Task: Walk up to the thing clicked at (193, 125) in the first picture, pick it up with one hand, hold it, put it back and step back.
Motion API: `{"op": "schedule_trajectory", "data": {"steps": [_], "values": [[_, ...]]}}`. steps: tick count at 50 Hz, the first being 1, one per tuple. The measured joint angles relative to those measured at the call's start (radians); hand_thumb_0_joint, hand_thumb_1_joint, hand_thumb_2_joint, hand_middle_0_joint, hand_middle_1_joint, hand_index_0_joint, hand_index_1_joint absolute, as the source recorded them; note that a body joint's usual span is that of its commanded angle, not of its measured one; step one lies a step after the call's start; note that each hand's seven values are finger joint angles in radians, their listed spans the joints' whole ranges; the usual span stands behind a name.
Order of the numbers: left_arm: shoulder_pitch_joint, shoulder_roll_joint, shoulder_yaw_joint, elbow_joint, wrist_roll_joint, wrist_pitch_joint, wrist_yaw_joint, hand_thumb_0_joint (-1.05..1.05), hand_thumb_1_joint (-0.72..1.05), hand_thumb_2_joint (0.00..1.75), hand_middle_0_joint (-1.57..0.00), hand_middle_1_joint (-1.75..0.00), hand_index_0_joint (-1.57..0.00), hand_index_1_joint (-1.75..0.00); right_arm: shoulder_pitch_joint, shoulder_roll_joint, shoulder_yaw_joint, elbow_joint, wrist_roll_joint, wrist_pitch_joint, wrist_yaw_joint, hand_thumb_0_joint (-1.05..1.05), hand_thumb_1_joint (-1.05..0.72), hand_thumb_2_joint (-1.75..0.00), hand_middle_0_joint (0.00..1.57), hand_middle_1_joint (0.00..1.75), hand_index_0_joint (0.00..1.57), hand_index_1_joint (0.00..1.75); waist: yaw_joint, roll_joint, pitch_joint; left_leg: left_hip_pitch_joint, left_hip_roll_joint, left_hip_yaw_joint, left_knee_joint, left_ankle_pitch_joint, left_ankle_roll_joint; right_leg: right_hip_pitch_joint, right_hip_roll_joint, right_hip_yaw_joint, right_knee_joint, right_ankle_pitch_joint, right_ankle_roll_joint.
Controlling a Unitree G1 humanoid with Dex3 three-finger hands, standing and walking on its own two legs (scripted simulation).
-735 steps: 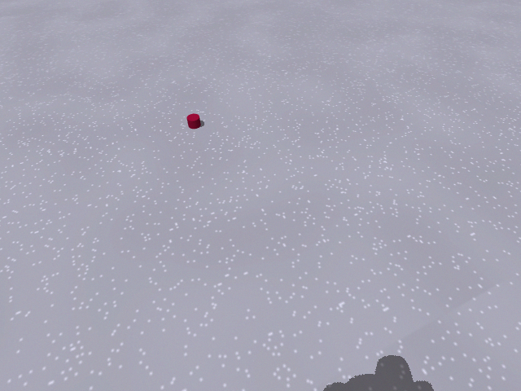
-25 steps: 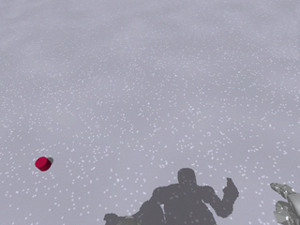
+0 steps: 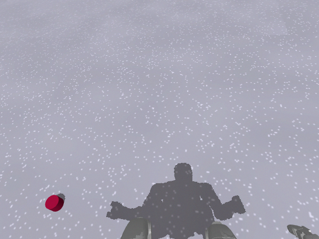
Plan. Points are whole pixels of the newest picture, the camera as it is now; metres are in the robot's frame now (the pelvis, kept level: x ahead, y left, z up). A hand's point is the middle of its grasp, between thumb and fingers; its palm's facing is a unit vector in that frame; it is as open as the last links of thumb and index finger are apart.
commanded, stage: walk up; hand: left
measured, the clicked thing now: (54, 203) +0.45 +0.72 -0.70
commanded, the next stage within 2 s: none
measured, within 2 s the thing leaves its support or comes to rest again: neither
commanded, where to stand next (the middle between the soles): -0.01 +0.71 m, yaw -29 degrees
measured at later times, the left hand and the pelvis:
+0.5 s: hand out of the picture +0.09 +0.52 -0.11, palm faces -0.18 -0.80 -0.57, open 7.4 cm; pelvis -0.03 +0.24 -0.01, yaw -9 degrees
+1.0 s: hand out of the picture +0.10 +0.79 -0.12, palm faces -0.31 -0.77 -0.55, open 7.4 cm; pelvis -0.07 +0.52 +0.01, yaw -19 degrees
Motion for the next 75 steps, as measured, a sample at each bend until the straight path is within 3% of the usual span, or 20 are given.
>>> {"op": "schedule_trajectory", "data": {"steps": [6,7,9,13,18,20,23,29,37,39,41,46,53,56,58,63,68,70,72,75], "values": [[0.0,0.037,0.007,-0.003,0.022,-0.006,-0.028,0.01,0.9,0.9,-0.21,-0.3,-0.22,-0.3,-0.045,-0.053,-0.021,-0.026,0.003,-0.018,0.017,0.01,-0.91,-0.89,0.21,0.3,0.2,0.3,0.027,-0.026,-0.036,0.151,0.036,0.013,-0.352,-0.074,0.033,-0.097,-0.075,0.142,0.056,-0.007,0.023],[-0.005,0.05,0.01,0.0,0.02,-0.004,-0.027,0.01,0.9,0.9,-0.21,-0.3,-0.22,-0.3,-0.047,-0.054,-0.028,-0.025,-0.001,-0.027,0.011,0.01,-0.91,-0.89,0.21,0.3,0.2,0.3,0.027,-0.048,-0.03,0.162,0.012,0.038,-0.361,-0.093,-0.007,-0.117,-0.097,0.177,0.083,-0.018,0.007],[-0.02,0.055,0.021,0.035,0.01,0.013,-0.008,0.01,0.9,0.9,-0.21,-0.3,-0.22,-0.3,-0.041,-0.047,-0.022,-0.025,-0.007,-0.044,-0.002,0.0,-0.91,-0.89,0.21,0.3,0.2,0.3,0.028,-0.053,-0.017,0.15,0.003,0.07,-0.302,-0.115,-0.033,-0.159,-0.046,0.225,0.223,-0.17,-0.015],[-0.038,0.056,0.022,0.1,-0.026,0.021,0.009,0.01,0.9,0.9,-0.2,-0.3,-0.21,-0.3,-0.019,0.02,0.005,-0.009,-0.007,-0.044,-0.025,0.0,-0.91,-0.89,0.21,0.3,0.2,0.3,-0.017,-0.068,0.0,0.17,-0.012,0.103,-0.347,-0.078,0.002,-0.208,0.064,0.12,0.432,-0.206,-0.026],[-0.011,0.004,0.001,0.084,-0.045,-0.001,-0.015,0.01,0.9,0.9,-0.2,-0.3,-0.21,-0.3,0.022,0.043,0.025,-0.02,-0.01,-0.023,-0.032,0.01,-0.91,-0.89,0.21,0.3,0.2,0.3,-0.042,-0.059,0.016,0.201,-0.042,0.169,-0.432,-0.03,0.06,-0.087,0.095,-0.084,0.192,-0.107,-0.029],[0.016,-0.012,-0.006,0.05,-0.031,-0.021,-0.015,0.01,0.9,0.9,-0.2,-0.3,-0.21,-0.3,0.033,0.033,0.027,-0.031,-0.002,-0.01,-0.034,0.01,-0.9,-0.89,0.21,0.3,0.2,0.3,-0.027,-0.053,0.016,0.164,-0.059,0.187,-0.369,-0.025,0.067,-0.011,0.103,-0.08,0.022,-0.025,-0.049],[0.018,-0.044,-0.024,0.02,-0.014,-0.017,-0.009,0.01,0.9,0.9,-0.2,-0.3,-0.21,-0.3,0.026,0.018,0.021,-0.02,0.004,0.012,-0.046,0.01,-0.91,-0.89,0.21,0.3,0.2,0.3,-0.009,-0.002,0.053,0.076,-0.077,0.107,-0.141,-0.116,0.045,-0.016,0.099,-0.07,0.058,-0.028,-0.038],[0.033,-0.054,-0.022,0.008,0.004,-0.002,-0.018,0.01,0.9,0.9,-0.21,-0.3,-0.22,-0.3,0.005,-0.01,0.007,-0.006,0.002,0.023,-0.016,0.01,-0.91,-0.89,0.21,0.3,0.2,0.3,0.024,0.006,0.034,0.001,-0.019,0.028,0.025,-0.016,0.027,-0.038,0.022,0.026,0.036,0.019,-0.001],[0.028,0.024,0.012,0.014,0.02,0.013,-0.031,0.01,0.89,0.9,-0.21,-0.3,-0.22,-0.3,-0.013,-0.074,-0.026,-0.02,0.012,0.008,-0.008,0.01,-0.91,-0.89,0.21,0.3,0.2,0.3,0.049,-0.023,-0.015,0.178,-0.014,0.057,-0.301,-0.153,0.036,-0.177,-0.065,0.211,0.052,0.074,0.03],[0.004,0.045,0.026,0.043,0.012,0.029,-0.016,0.01,0.9,0.9,-0.21,-0.3,-0.22,-0.3,-0.007,-0.065,-0.027,-0.015,0.005,-0.007,-0.015,0.0,-0.91,-0.9,0.21,0.3,0.2,0.3,0.051,-0.05,0.005,0.17,-0.043,0.103,-0.26,-0.16,0.009,-0.207,-0.045,0.29,0.141,-0.077,0.0],[-0.014,0.045,0.032,0.091,-0.001,0.046,0.005,0.01,0.9,0.9,-0.21,-0.3,-0.21,-0.3,-0.002,-0.044,-0.013,0.005,0.005,-0.013,-0.024,0.0,-0.91,-0.89,0.21,0.3,0.2,0.3,0.03,-0.032,0.009,0.165,-0.034,0.11,-0.245,-0.148,0.02,-0.234,0.025,0.256,0.307,-0.162,-0.015],[-0.029,0.046,0.026,0.133,-0.037,0.038,-0.006,0.01,0.9,0.9,-0.2,-0.3,-0.21,-0.3,0.027,0.049,0.023,0.032,0.005,-0.016,-0.04,0.01,-0.91,-0.89,0.21,0.3,0.2,0.3,-0.022,-0.072,0.022,0.204,-0.061,0.159,-0.395,-0.037,0.07,-0.201,0.11,0.089,0.441,-0.148,-0.019],[-0.012,-0.037,-0.016,0.064,-0.046,0.023,-0.02,0.01,0.9,0.9,-0.2,-0.3,-0.21,-0.3,0.07,0.04,0.024,-0.002,-0.005,-0.004,-0.039,0.01,-0.9,-0.89,0.21,0.3,0.2,0.3,-0.032,-0.047,0.026,0.191,-0.104,0.251,-0.525,0.069,0.143,0.068,0.11,-0.048,0.042,-0.085,-0.029],[-0.01,-0.052,-0.023,0.027,-0.024,0.015,-0.015,0.01,0.9,0.9,-0.2,-0.3,-0.21,-0.3,0.05,0.037,0.012,-0.005,-0.005,0.011,-0.043,0.01,-0.9,-0.89,0.21,0.3,0.2,0.3,-0.015,-0.019,0.059,0.108,-0.107,0.198,-0.336,-0.068,0.034,0.08,0.114,-0.038,0.002,-0.082,-0.021],[-0.024,-0.053,-0.029,0.021,-0.024,0.015,-0.004,0.01,0.9,0.9,-0.21,-0.3,-0.21,-0.3,0.043,0.039,0.009,-0.004,-0.004,0.021,-0.045,0.01,-0.91,-0.89,0.21,0.3,0.2,0.3,-0.002,-0.024,0.07,0.036,-0.117,0.117,-0.11,-0.105,-0.007,0.065,0.089,-0.025,0.013,-0.062,-0.023],[-0.036,-0.053,-0.028,0.012,-0.011,0.006,-0.004,0.01,0.9,0.9,-0.21,-0.3,-0.22,-0.3,0.013,0.003,-0.009,-0.017,0.01,0.018,-0.028,0.01,-0.91,-0.89,0.21,0.3,0.2,0.3,0.011,-0.038,0.062,0.017,-0.069,-0.032,0.064,-0.024,-0.003,0.015,0.004,0.047,0.014,-0.011,0.009],[-0.053,-0.007,-0.008,0.011,0.008,0.009,-0.017,0.01,0.9,0.9,-0.21,-0.3,-0.22,-0.3,-0.025,-0.039,-0.031,-0.018,0.018,0.014,-0.019,0.01,-0.91,-0.89,0.21,0.3,0.2,0.3,0.02,-0.054,0.041,0.176,0.028,-0.013,-0.267,-0.078,0.008,-0.081,-0.069,0.136,0.054,0.02,0.045],[-0.071,0.025,0.006,0.022,0.006,0.018,-0.019,0.01,0.9,0.9,-0.21,-0.3,-0.22,-0.3,-0.038,-0.041,-0.041,0.001,0.021,-0.006,-0.024,0.0,-0.91,-0.9,0.21,0.3,0.2,0.3,0.029,-0.088,0.046,0.229,0.0,0.03,-0.363,-0.135,-0.043,-0.132,-0.096,0.207,0.105,0.003,0.028],[-0.089,0.039,0.026,0.062,0.0,0.038,-0.007,0.01,0.9,0.9,-0.21,-0.3,-0.22,-0.3,-0.038,-0.025,-0.026,0.025,0.026,-0.018,-0.03,0.0,-0.91,-0.9,0.21,0.3,0.2,0.3,0.039,-0.092,0.053,0.2,-0.006,0.049,-0.293,-0.141,-0.056,-0.168,-0.028,0.253,0.235,-0.151,0.002],[-0.09,0.061,0.043,0.124,-0.016,0.045,-0.011,0.01,0.9,0.9,-0.2,-0.3,-0.21,-0.3,-0.039,0.039,0.013,0.08,0.029,-0.018,-0.043,0.0,-0.91,-0.89,0.21,0.3,0.2,0.3,0.022,-0.096,0.038,0.188,0.002,0.049,-0.301,-0.106,-0.031,-0.183,0.073,0.179,0.415,-0.177,-0.006]]}}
